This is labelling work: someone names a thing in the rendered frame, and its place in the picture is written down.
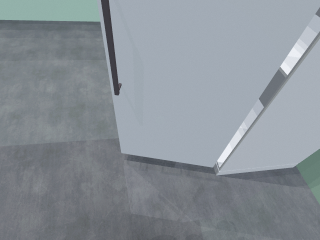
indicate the handle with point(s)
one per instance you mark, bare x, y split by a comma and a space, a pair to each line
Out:
110, 44

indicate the fridge door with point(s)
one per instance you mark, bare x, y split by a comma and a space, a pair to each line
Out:
192, 70

